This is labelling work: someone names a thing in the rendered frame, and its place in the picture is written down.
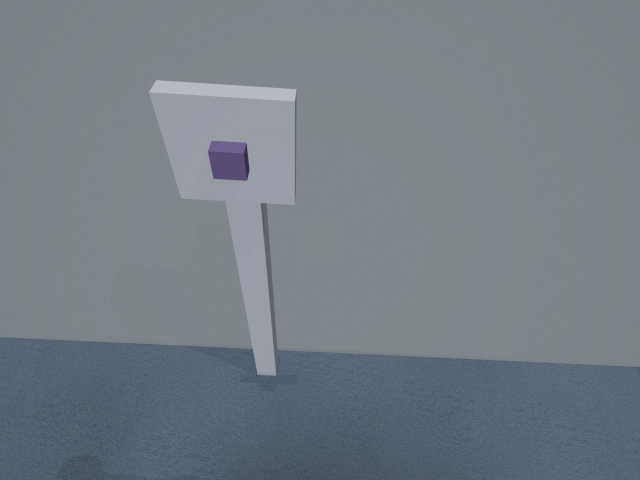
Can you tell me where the panel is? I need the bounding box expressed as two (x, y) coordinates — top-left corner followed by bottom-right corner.
(149, 80), (297, 376)

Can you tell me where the button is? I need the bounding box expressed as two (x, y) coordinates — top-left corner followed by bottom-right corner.
(208, 141), (250, 181)

